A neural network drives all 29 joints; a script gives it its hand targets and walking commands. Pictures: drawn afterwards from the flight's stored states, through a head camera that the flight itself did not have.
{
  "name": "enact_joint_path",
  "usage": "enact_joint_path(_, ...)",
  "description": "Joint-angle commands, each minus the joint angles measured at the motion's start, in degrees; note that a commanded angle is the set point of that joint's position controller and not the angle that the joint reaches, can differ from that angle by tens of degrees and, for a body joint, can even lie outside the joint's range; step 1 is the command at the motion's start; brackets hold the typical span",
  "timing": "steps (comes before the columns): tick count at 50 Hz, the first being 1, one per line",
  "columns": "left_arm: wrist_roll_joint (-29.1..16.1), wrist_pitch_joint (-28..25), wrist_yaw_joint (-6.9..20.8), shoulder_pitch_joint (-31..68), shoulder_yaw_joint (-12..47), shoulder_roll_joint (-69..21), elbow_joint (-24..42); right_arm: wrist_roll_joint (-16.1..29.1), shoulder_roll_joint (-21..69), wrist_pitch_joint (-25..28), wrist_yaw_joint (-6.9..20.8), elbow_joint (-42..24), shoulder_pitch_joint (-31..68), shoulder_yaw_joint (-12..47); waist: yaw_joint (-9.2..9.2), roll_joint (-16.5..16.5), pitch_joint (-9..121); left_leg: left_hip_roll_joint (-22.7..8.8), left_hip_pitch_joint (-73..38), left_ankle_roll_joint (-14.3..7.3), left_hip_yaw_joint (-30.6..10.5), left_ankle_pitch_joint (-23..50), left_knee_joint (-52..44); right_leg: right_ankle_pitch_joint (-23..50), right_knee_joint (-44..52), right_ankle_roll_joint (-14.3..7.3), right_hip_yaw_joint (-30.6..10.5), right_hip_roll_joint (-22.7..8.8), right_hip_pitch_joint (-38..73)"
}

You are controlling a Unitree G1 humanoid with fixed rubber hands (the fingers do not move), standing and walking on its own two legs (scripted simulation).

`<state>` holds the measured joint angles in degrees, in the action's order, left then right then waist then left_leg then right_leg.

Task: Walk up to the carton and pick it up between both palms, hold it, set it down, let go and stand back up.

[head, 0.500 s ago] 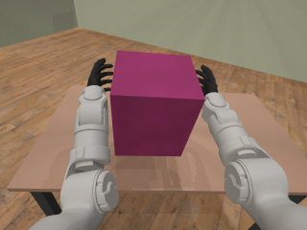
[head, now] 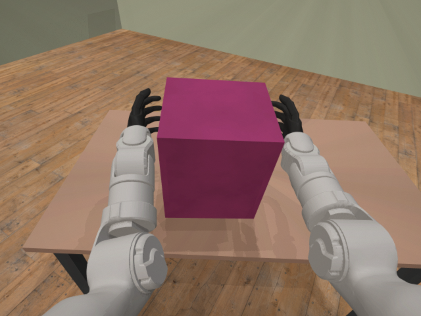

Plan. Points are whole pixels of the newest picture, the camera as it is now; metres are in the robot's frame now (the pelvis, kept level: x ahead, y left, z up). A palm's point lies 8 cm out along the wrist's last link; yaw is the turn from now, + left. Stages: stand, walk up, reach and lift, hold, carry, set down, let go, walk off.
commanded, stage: set down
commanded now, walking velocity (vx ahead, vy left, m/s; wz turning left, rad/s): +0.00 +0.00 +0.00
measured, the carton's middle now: (213, 152) +0.42 +0.06 +0.13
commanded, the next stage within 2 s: none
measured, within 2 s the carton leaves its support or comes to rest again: rests again in 1.78 s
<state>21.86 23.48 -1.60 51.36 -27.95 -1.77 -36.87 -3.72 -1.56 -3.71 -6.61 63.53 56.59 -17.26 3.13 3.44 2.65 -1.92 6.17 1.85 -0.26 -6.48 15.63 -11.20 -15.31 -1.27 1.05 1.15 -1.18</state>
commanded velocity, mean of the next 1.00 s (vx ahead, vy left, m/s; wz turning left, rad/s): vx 0.00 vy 0.00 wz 0.00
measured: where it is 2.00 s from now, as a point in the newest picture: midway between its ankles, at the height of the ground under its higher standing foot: outside the picture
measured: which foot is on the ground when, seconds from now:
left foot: down 0.00-1.00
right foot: down 0.00-1.00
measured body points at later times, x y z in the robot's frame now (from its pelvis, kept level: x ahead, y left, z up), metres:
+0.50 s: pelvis +0.00 +0.00 +0.00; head -0.01 +0.02 +0.45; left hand +0.41 +0.20 +0.16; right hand +0.45 -0.09 +0.15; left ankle +0.02 +0.14 -0.75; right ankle -0.03 -0.10 -0.75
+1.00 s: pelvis +0.01 +0.00 +0.00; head +0.03 +0.03 +0.45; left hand +0.42 +0.21 +0.12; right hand +0.46 -0.09 +0.12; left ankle +0.02 +0.14 -0.75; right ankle -0.03 -0.10 -0.75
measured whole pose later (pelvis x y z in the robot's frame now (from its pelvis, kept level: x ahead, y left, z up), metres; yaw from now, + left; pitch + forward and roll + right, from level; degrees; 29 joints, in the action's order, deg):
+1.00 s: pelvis +0.01 +0.00 +0.00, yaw -1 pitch +4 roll +0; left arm 23.3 14.2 -2.9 45.8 -31.3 -6.6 -37.5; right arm -14.4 0.4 3.2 -2.4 63.6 52.6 -27.7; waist 6.9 3.4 3.0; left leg -2.8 13.3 1.5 3.1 -7.3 16.5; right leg -10.6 -14.5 -1.1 1.3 1.1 -8.2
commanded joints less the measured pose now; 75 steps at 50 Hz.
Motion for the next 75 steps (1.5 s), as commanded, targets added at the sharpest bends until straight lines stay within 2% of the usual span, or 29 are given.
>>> enact_joint_path(1,-3.6,-3.8,7.2,34.0,16.0,-26.2,2.5,-0.3,26.2,4.2,8.9,-9.0,38.9,8.4,-0.05,-3.3,22.0,2.8,-12.8,-0.5,6.8,15.4,2.3,13.1,1.1,4.0,4.0,1.0,1.3)
enact_joint_path(4,-3.5,-4.2,7.2,33.2,16.9,-27.5,2.6,-0.8,26.3,5.3,8.9,-9.1,38.5,7.9,-0.66,-4.0,23.5,2.9,-13.8,0.2,6.8,18.8,3.2,16.3,0.9,4.1,4.3,1.1,2.1)
enact_joint_path(7,-3.7,-4.9,6.9,33.5,17.4,-27.8,4.6,-1.7,26.2,5.9,9.1,-7.4,36.4,6.9,-1.08,-4.6,23.5,2.6,-15.5,0.8,6.6,20.3,3.6,16.3,1.2,4.0,4.8,1.3,0.7)
enact_joint_path(11,-3.3,-5.5,6.1,30.9,18.5,-29.0,4.7,-1.6,25.2,7.3,9.5,-8.1,36.2,7.4,-0.27,-6.1,24.3,2.4,-16.4,1.7,6.4,25.0,5.1,17.9,0.9,3.4,5.5,1.6,0.1)
enact_joint_path(16,-4.1,-7.2,4.8,31.9,19.5,-30.0,5.8,-2.0,25.9,9.1,10.5,-10.4,38.0,8.6,1.23,-5.7,28.2,1.9,-15.7,1.4,6.5,24.9,5.1,16.0,0.9,3.1,5.4,1.7,-1.0)
enact_joint_path(18,-3.9,-7.9,3.9,32.3,19.9,-30.4,5.2,-2.7,25.9,9.4,11.1,-9.1,37.5,8.1,1.59,-6.0,28.4,1.5,-16.3,1.6,6.6,24.7,5.2,13.9,1.2,2.7,5.8,1.9,-2.8)
enact_joint_path(20,-3.7,-8.0,4.5,32.2,17.5,-28.4,1.9,-4.1,26.5,9.0,11.0,-9.8,38.3,7.9,2.12,-3.0,26.8,1.9,-13.5,0.0,7.1,20.7,4.1,13.9,1.4,3.4,5.0,1.2,-1.4)
enact_joint_path(22,-3.2,-8.2,5.0,32.3,16.0,-27.8,1.5,-5.1,27.1,8.6,11.0,-9.4,37.8,7.2,2.53,-2.1,26.6,2.0,-11.1,-0.7,7.4,18.7,3.3,15.6,0.6,4.0,4.5,0.8,0.3)
enact_joint_path(27,-3.4,-9.8,4.4,33.7,15.5,-29.0,0.1,-6.7,28.1,9.5,11.5,-9.2,39.1,5.8,2.91,-2.0,30.8,2.0,-11.1,-0.4,7.9,20.0,3.7,17.3,0.1,3.9,4.5,1.0,-0.2)
enact_joint_path(29,-2.1,-9.4,4.7,31.8,13.1,-27.5,-1.7,-7.2,27.4,8.6,11.7,-7.6,37.4,4.8,3.5,-1.2,27.2,2.0,-10.1,-1.0,8.1,18.7,3.1,16.4,0.3,4.1,4.2,0.8,0.2)
enact_joint_path(31,-1.3,-9.0,5.0,31.1,12.2,-27.2,-1.4,-7.9,27.1,7.8,11.8,-5.8,35.6,3.3,2.78,-2.1,25.1,2.1,-9.4,-1.0,8.1,17.5,2.4,15.2,0.6,3.9,4.0,0.6,0.5)
enact_joint_path(37,-0.8,-9.1,4.9,30.9,11.5,-26.9,-1.6,-9.6,27.2,7.2,12.6,-3.7,33.3,0.4,2.26,-3.1,23.9,1.9,-10.3,-0.4,8.1,19.0,2.9,13.2,0.8,3.6,4.3,0.6,-2.1)
enact_joint_path(43,-1.0,-10.0,4.0,29.4,12.9,-28.4,0.1,-10.4,26.7,9.3,12.9,-5.4,33.6,0.0,2.8,-4.4,28.2,1.2,-15.1,1.0,7.9,28.2,5.8,15.4,1.1,2.8,5.5,1.6,-5.1)
enact_joint_path(47,-0.9,-12.2,2.9,30.3,13.3,-28.6,2.4,-10.8,28.3,10.9,13.5,-7.0,33.9,1.8,4.79,-5.2,32.4,1.2,-13.5,0.9,8.5,31.4,6.6,18.9,-0.3,3.0,5.2,1.4,-4.2)
enact_joint_path(51,-1.3,-13.6,2.4,29.9,14.0,-28.8,1.5,-12.0,28.6,11.4,13.7,-6.4,32.9,1.2,4.28,-4.9,33.7,1.0,-13.1,0.6,8.4,29.8,6.3,18.3,-0.3,2.8,5.2,1.2,-4.8)
enact_joint_path(52,-1.3,-13.6,2.5,29.0,13.4,-28.6,0.6,-12.3,28.7,11.4,13.7,-6.5,32.7,1.7,4.6,-3.4,33.2,1.0,-12.4,0.1,8.5,29.0,6.2,18.6,-0.3,3.0,4.9,1.3,-4.3)
enact_joint_path(56,-1.7,-14.7,3.1,30.4,13.0,-28.4,0.2,-13.5,30.0,11.7,13.1,-7.6,33.2,2.0,4.55,-1.6,34.7,1.6,-8.0,-0.9,9.2,25.7,4.9,22.2,-1.4,4.0,4.2,0.6,-0.7)
enact_joint_path(62,0.1,-14.9,4.3,27.0,9.2,-27.3,-2.8,-14.8,30.8,10.8,12.9,-4.5,29.2,0.7,4.6,0.0,27.9,1.8,-4.1,-1.9,9.5,21.7,2.9,24.1,-2.0,4.7,3.4,-0.3,3.0)
enact_joint_path(63,0.4,-14.6,4.6,26.2,8.9,-27.1,-3.3,-15.0,30.6,10.5,12.9,-3.8,28.3,0.1,3.99,-0.2,26.8,1.9,-4.0,-2.0,9.4,21.3,2.7,24.5,-2.0,4.7,3.2,-0.4,3.5)
enact_joint_path(64,0.3,-14.5,4.8,26.0,8.8,-27.0,-3.3,-15.4,30.5,10.6,12.8,-5.3,29.0,-0.1,4.02,0.4,27.4,1.9,-3.6,-2.1,9.5,20.4,2.5,23.9,-1.9,4.8,3.2,-0.3,3.5)
enact_joint_path(69,1.2,-15.6,4.2,26.7,8.3,-27.0,-2.1,-15.5,31.4,11.2,13.2,-4.4,27.9,-0.2,4.97,-1.3,27.6,1.6,-5.6,-1.4,9.6,23.2,3.1,22.9,-2.1,4.4,3.7,0.0,1.4)
enact_joint_path(72,1.1,-15.9,3.4,26.2,9.6,-28.1,-1.5,-15.9,30.1,12.2,13.8,-5.6,28.7,-1.4,5.36,-3.7,29.5,1.0,-10.0,-0.5,9.5,27.6,4.8,18.1,-0.8,3.1,4.5,0.7,-4.0)
enact_joint_path(75,0.8,-16.5,2.4,26.5,11.3,-29.0,0.1,-16.6,29.3,13.1,14.0,-5.4,28.4,-2.7,4.68,-5.3,31.4,0.4,-14.0,0.4,9.3,30.7,6.4,14.0,0.4,2.3,5.4,1.3,-9.0)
